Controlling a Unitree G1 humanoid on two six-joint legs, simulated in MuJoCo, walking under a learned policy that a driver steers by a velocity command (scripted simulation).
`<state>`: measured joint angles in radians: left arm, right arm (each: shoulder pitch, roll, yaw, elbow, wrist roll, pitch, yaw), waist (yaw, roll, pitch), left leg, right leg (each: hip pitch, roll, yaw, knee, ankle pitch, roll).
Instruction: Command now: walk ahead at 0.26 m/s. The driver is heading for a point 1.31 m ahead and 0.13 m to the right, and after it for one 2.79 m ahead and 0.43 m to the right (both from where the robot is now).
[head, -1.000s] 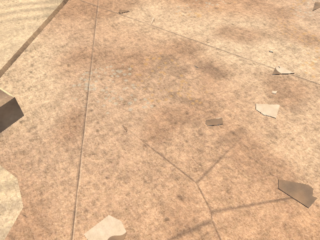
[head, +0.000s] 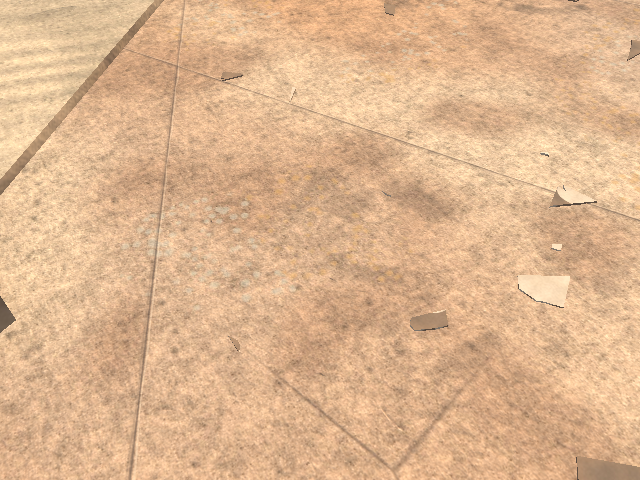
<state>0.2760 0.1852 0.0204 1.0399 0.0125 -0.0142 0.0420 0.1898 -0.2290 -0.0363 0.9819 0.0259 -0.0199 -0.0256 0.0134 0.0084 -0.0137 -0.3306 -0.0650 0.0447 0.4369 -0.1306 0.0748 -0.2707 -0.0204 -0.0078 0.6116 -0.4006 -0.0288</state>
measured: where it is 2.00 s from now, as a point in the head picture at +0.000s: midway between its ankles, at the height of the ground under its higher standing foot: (316, 299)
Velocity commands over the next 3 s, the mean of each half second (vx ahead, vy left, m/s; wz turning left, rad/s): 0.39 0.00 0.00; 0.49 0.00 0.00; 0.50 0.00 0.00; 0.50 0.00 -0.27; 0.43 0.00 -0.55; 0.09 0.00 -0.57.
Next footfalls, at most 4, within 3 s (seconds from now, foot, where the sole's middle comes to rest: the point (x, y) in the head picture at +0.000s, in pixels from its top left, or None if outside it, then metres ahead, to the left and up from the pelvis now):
0.02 right None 0.03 -0.11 -0.77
0.46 left None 0.26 0.17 -0.77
1.00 right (369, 440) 0.62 -0.04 -0.77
1.56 left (260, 330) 0.91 0.22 -0.77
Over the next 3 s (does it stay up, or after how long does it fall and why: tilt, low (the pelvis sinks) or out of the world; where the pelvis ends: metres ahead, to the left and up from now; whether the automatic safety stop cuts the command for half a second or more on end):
stays up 1.32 -0.01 0.00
